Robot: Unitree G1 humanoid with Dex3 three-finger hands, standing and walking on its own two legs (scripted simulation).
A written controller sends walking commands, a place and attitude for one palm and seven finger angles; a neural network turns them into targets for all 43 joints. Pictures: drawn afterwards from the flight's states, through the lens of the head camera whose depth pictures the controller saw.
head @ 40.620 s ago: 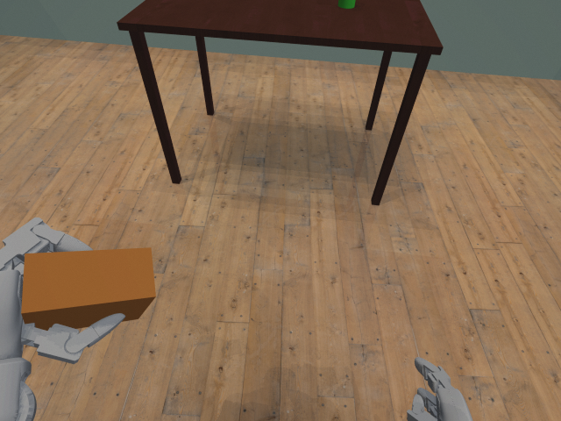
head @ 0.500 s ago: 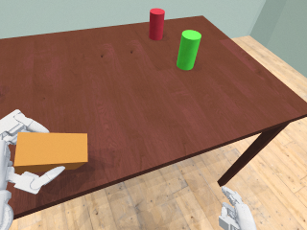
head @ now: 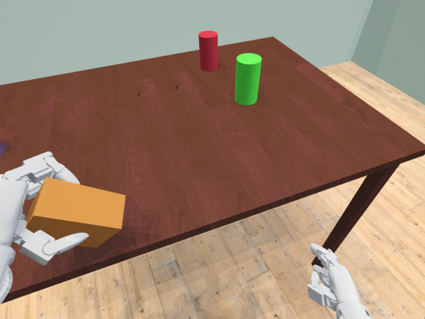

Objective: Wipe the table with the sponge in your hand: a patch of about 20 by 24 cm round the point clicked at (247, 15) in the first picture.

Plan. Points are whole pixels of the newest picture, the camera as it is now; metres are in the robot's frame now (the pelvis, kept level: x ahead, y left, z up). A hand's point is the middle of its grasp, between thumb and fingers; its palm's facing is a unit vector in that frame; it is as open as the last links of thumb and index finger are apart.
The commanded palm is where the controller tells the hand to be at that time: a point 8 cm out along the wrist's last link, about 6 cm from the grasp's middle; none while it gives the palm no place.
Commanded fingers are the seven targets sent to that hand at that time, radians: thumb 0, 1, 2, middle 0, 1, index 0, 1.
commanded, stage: turn the palm down, sponge in hand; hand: left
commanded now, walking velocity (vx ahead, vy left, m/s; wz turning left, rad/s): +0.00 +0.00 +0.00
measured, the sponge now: (86, 218) +0.23 +0.22 +0.14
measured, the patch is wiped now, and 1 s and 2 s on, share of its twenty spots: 0.00 0.00 0.00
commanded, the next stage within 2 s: move the sponge above the wiping area in 1.88 s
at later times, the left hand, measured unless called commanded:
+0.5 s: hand (56, 194) +0.22 +0.23 +0.20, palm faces +0.33 -0.46 -0.82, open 9.8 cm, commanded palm +0.18 +0.27 +0.24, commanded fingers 0.00 0.10 1.30 -1.20 -1.60 -1.20 -1.60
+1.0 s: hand (25, 183) +0.23 +0.28 +0.21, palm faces +0.28 -0.23 -0.93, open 9.8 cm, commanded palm +0.18 +0.27 +0.27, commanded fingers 0.00 0.10 1.30 -1.20 -1.60 -1.20 -1.60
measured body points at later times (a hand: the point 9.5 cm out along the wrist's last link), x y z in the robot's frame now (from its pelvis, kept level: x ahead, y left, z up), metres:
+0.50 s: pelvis +0.00 -0.05 -0.01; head -0.01 -0.09 +0.44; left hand +0.20 +0.25 +0.25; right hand +0.22 -0.28 -0.09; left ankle +0.02 +0.10 -0.73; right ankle +0.01 -0.09 -0.73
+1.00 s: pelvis +0.00 -0.02 +0.00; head -0.02 -0.07 +0.45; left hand +0.21 +0.29 +0.26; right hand +0.26 -0.21 -0.06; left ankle +0.02 +0.10 -0.73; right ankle +0.01 -0.09 -0.73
